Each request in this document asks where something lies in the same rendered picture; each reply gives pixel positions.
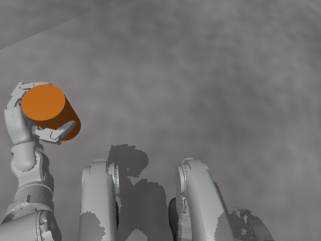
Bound right robot foot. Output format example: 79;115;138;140
169;197;179;241

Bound left robot hand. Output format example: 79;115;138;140
4;82;76;146

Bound right robot hand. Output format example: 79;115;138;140
231;206;274;241

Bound can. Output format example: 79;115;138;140
21;84;81;141

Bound left robot arm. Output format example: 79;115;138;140
0;141;62;241

